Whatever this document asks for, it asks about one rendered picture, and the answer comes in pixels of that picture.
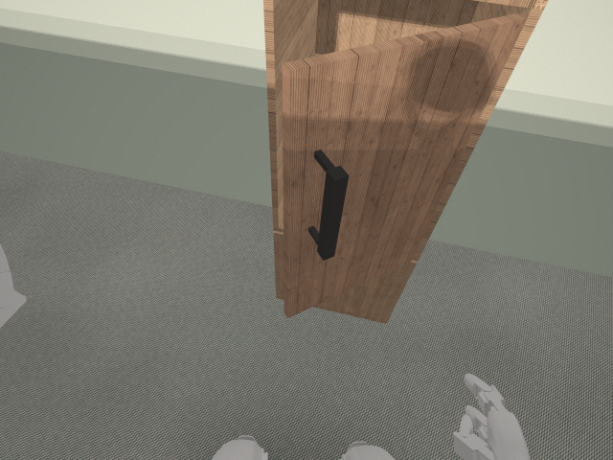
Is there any right robot shin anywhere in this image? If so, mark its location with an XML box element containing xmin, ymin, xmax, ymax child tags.
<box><xmin>347</xmin><ymin>441</ymin><xmax>368</xmax><ymax>452</ymax></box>

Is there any cupboard door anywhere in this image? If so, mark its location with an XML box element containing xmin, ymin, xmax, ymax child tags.
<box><xmin>283</xmin><ymin>13</ymin><xmax>527</xmax><ymax>318</ymax></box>

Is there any left robot shin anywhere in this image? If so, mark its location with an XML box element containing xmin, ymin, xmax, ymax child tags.
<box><xmin>238</xmin><ymin>435</ymin><xmax>257</xmax><ymax>443</ymax></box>

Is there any left robot hand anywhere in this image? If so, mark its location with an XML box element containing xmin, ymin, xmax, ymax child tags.
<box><xmin>0</xmin><ymin>244</ymin><xmax>27</xmax><ymax>328</ymax></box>

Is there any robot shin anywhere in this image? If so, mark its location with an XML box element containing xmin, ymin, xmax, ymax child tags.
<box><xmin>238</xmin><ymin>435</ymin><xmax>257</xmax><ymax>443</ymax></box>
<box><xmin>347</xmin><ymin>441</ymin><xmax>368</xmax><ymax>452</ymax></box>

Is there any right robot hand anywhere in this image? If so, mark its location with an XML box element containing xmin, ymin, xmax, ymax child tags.
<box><xmin>454</xmin><ymin>374</ymin><xmax>530</xmax><ymax>460</ymax></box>

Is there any handle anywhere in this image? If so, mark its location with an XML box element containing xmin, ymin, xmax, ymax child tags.
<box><xmin>308</xmin><ymin>149</ymin><xmax>349</xmax><ymax>261</ymax></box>

